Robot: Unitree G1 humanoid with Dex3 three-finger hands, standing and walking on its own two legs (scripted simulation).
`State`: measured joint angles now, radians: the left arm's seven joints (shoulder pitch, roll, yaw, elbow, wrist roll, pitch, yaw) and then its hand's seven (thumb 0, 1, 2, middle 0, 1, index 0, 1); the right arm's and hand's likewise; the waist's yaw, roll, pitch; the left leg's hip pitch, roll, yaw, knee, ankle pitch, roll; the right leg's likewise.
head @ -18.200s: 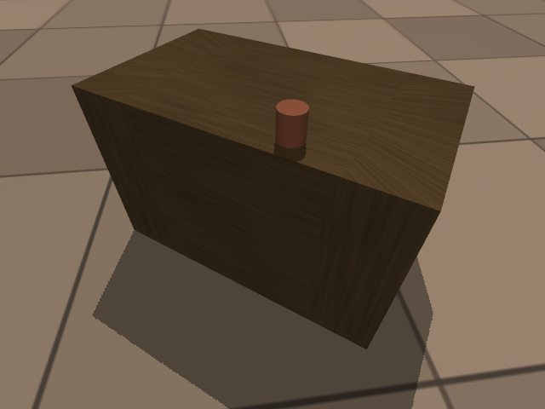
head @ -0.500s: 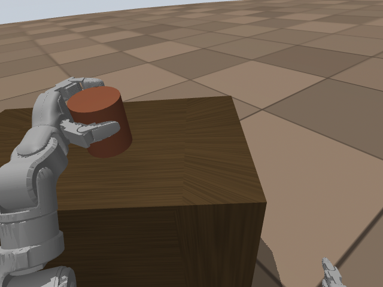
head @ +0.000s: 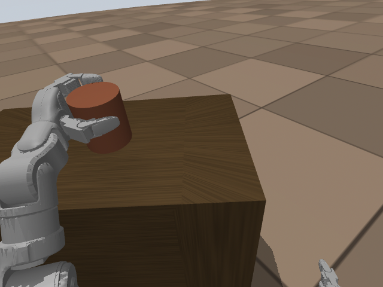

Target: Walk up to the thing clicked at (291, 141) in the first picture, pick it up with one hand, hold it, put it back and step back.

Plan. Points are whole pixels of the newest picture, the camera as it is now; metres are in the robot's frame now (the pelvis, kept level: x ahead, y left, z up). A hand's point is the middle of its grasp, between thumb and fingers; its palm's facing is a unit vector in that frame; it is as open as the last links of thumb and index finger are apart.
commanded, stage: hold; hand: left
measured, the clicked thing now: (102, 118) +0.34 +0.16 +0.29
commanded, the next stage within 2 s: crouch in 1.14 s
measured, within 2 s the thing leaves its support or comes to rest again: neither
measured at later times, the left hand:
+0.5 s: hand (93, 104) +0.35 +0.18 +0.31, palm faces +0.19 -0.98 +0.01, open 11.6 cm
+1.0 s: hand (94, 105) +0.35 +0.17 +0.31, palm faces +0.17 -0.99 +0.01, open 11.6 cm
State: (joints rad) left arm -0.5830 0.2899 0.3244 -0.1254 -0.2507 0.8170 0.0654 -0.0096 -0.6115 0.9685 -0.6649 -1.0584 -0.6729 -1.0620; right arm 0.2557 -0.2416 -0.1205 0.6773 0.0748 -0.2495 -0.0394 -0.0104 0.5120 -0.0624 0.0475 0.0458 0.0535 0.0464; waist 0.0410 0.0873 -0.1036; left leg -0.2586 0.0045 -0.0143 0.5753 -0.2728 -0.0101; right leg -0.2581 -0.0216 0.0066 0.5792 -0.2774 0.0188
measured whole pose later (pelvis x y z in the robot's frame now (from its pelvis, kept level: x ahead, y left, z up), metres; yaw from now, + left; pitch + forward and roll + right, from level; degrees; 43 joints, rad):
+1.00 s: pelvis +0.01 +0.00 +0.00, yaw +0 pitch -2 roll +0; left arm -0.60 0.29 0.31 -0.11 -0.25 0.84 0.05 -0.01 -0.61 0.98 -0.65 -1.09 -0.65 -1.09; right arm 0.25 -0.24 -0.11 0.67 0.08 -0.24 -0.02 -0.01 0.51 -0.06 0.05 0.05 0.05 0.05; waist 0.04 0.09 -0.11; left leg -0.24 0.00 -0.01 0.57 -0.28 0.00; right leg -0.24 -0.02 0.01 0.56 -0.28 0.02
